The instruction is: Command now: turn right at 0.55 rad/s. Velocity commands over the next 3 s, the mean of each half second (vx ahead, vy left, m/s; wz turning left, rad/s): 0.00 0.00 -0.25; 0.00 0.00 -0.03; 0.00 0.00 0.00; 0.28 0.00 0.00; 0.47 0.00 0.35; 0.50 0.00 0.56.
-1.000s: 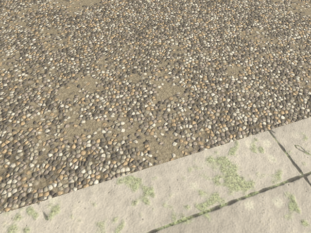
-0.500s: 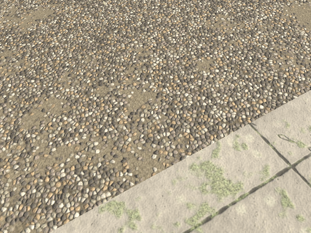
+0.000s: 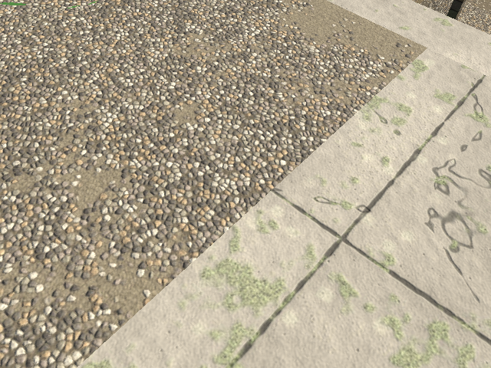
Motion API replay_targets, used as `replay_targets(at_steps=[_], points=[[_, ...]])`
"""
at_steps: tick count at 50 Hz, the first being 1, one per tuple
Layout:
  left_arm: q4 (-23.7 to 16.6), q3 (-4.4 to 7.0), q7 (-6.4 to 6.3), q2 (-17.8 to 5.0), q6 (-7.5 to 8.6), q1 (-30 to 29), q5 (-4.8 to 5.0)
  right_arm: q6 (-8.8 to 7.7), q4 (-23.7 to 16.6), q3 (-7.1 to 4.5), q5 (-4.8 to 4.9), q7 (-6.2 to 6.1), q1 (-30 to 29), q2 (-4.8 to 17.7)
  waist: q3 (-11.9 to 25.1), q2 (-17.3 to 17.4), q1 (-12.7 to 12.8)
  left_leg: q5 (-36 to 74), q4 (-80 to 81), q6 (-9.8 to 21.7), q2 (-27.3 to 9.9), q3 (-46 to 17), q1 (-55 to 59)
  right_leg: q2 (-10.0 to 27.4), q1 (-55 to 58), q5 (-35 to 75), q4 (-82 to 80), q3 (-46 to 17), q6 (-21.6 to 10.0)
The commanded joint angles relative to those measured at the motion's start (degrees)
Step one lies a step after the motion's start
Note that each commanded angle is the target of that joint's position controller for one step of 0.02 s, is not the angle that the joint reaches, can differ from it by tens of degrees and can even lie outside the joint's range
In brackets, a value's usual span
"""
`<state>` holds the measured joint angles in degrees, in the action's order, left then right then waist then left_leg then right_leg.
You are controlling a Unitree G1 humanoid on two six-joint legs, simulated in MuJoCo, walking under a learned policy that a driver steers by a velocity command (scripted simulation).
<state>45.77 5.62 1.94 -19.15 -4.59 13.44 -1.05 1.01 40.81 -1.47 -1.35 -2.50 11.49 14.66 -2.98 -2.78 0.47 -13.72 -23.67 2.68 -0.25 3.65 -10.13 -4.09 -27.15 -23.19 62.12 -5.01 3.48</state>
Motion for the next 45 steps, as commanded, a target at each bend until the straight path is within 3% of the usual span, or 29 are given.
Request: replay_targets(at_steps=[1,4,7,9,10,11,12,13,14,15,16,18,21,24,26,27,29,30,31,32,45], points=[[-4.96,-0.21,0.45,-2.37,0.33,-3.29,0.35,-0.57,-1.45,-2.96,-0.11,0.12,4.49,9.93,3.53,11.69,-2.97,32.01,2.95,9.61,-14.39,-9.02,11.62,0.65,-5.68,-2.14,-5.72,2.69,0.51],[-5.56,-1.19,0.30,-1.06,0.34,-3.97,0.80,-0.73,-1.04,-3.25,-0.24,1.04,3.34,10.68,4.42,12.99,-2.63,32.88,1.55,9.61,-14.53,-7.20,7.64,0.89,2.84,-3.86,-14.69,4.84,-1.16],[-5.50,-1.68,-0.37,-1.13,0.70,-3.34,1.14,-0.39,-0.11,-3.48,-0.09,1.80,3.05,11.46,5.08,14.68,-2.27,34.15,-0.79,9.34,-14.62,-7.44,5.77,0.21,9.35,-2.91,-24.15,7.02,-3.05],[-4.24,-2.16,-0.97,-0.56,1.64,-0.29,0.43,0.15,0.58,-3.37,0.83,1.97,2.02,11.30,5.18,12.28,0.67,30.06,-5.03,6.12,-13.17,-5.68,1.92,0.48,18.18,10.41,-41.43,7.29,-4.65],[-4.11,-1.96,-1.41,-2.79,2.44,0.15,-0.62,0.16,1.08,-3.00,0.92,2.01,4.15,9.80,6.83,7.26,0.61,21.20,-8.96,2.56,-11.55,-3.96,-3.67,4.86,26.18,16.66,-47.32,0.80,-5.58],[-5.19,-1.84,-1.81,-6.80,3.22,0.67,-1.20,0.34,-0.69,-1.39,-0.19,2.49,7.18,3.76,10.03,-8.47,-1.34,-10.77,-20.28,-1.49,-6.57,0.77,-14.39,22.33,35.36,33.40,-47.56,-18.16,-8.33],[-4.33,-1.49,-2.38,-8.09,3.65,0.57,0.21,1.44,-1.32,-1.25,0.76,1.55,2.72,4.46,7.60,-10.85,1.53,-21.70,-23.03,-2.21,-2.02,-2.15,-12.63,25.81,23.63,45.29,-44.00,-17.84,-17.18],[-3.99,-2.34,-2.31,-4.78,3.92,-1.16,0.29,2.15,-0.59,-1.90,0.98,1.33,2.17,7.14,4.88,-4.99,0.50,-20.05,-25.77,-2.52,-2.91,-4.39,-12.97,22.48,23.19,42.25,-44.55,-14.48,-17.96],[-3.86,-3.34,-2.43,-2.33,4.02,-4.14,0.27,2.30,0.38,-2.07,1.03,1.53,2.08,7.08,2.47,-4.37,-0.57,-16.78,-25.83,-2.65,-2.90,-4.99,-13.35,19.44,21.51,38.42,-45.45,-11.07,-16.37],[-3.83,-3.72,-2.68,-1.64,3.85,-6.23,-0.12,2.21,1.72,-2.25,0.99,1.72,3.41,7.41,1.74,-4.44,-1.76,-13.79,-24.88,-3.07,-2.82,-4.85,-12.77,16.51,21.32,37.24,-45.86,-8.44,-14.42],[-3.42,-3.67,-3.17,-2.18,4.00,-5.89,0.17,2.33,2.56,-2.55,0.43,1.88,4.40,7.92,1.74,-5.82,-1.63,-11.85,-25.49,-3.47,-2.31,-4.17,-12.40,15.30,21.80,40.60,-45.42,-6.86,-14.06],[-2.33,-4.07,-3.27,-1.52,4.22,-4.92,0.33,2.34,4.31,-2.26,0.28,2.07,6.41,6.80,4.08,-4.39,-1.77,-10.52,-25.54,-4.14,-1.65,-4.09,-10.22,14.40,22.83,43.58,-44.48,-4.77,-13.97],[-0.71,-4.32,-3.28,-1.35,4.40,-4.75,0.10,2.54,5.07,-1.69,0.63,1.84,4.91,5.03,3.10,-4.21,-1.04,-10.20,-19.95,-4.48,-1.48,-3.90,-8.02,14.00,21.05,35.72,-45.11,-4.92,-14.09],[0.93,-4.25,-3.33,-1.67,4.37,-4.59,-0.19,2.48,6.08,-1.45,0.76,1.20,4.23,4.68,2.15,-4.85,-0.33,-10.06,-13.28,-3.98,-0.72,-3.41,-5.32,14.12,19.12,28.76,-45.06,-6.95,-14.51],[1.85,-4.28,-3.44,-1.55,4.40,-5.38,0.01,2.07,7.40,-1.19,0.89,0.77,5.57,3.98,2.44,-3.85,-1.27,-5.80,-6.05,-3.26,-0.35,-2.99,-1.59,13.76,17.82,25.41,-44.17,-7.88,-13.80],[2.28,-4.32,-3.52,-1.44,4.37,-6.16,0.36,1.62,8.32,-0.86,0.70,0.62,6.87,3.28,2.56,-2.51,-2.55,1.37,1.03,-2.84,-0.66,-2.98,2.50,13.02,16.02,22.98,-43.53,-7.65,-12.30],[3.34,-4.80,-3.42,0.40,4.81,-4.26,0.46,0.14,9.09,-0.86,-0.50,0.41,7.65,5.94,3.87,1.92,-1.76,11.43,5.43,-1.68,-7.70,-10.76,10.13,10.09,11.30,16.11,-42.11,-6.70,-8.31],[4.49,-4.55,-3.15,1.05,4.51,-1.97,0.83,-0.11,9.83,-1.33,0.51,0.84,4.12,8.18,0.74,8.49,1.69,11.97,3.38,-0.24,-8.07,-11.31,2.70,5.75,14.58,13.53,-44.87,-3.06,-7.62],[6.14,-4.38,-3.32,-0.25,4.33,-2.64,0.48,-0.52,9.83,-0.83,0.62,1.41,3.20,5.68,0.63,7.06,-0.04,8.81,4.50,-0.30,-7.43,-10.91,-0.11,5.93,18.66,14.69,-44.30,-2.80,-7.17],[7.05,-4.10,-3.43,-0.58,4.25,-2.88,0.53,-0.90,10.53,-0.50,0.55,1.57,3.66,4.77,0.30,6.82,-0.57,7.29,5.17,-0.74,-6.61,-10.07,-1.02,6.21,20.18,15.91,-43.59,-2.84,-7.18],[16.06,-4.76,-3.90,1.44,4.38,0.65,0.53,-1.29,16.76,0.42,0.68,0.66,4.64,3.19,-0.29,3.33,-0.70,3.88,6.68,0.27,-5.56,-9.79,0.65,7.09,18.53,16.83,-44.66,-2.49,-5.88]])
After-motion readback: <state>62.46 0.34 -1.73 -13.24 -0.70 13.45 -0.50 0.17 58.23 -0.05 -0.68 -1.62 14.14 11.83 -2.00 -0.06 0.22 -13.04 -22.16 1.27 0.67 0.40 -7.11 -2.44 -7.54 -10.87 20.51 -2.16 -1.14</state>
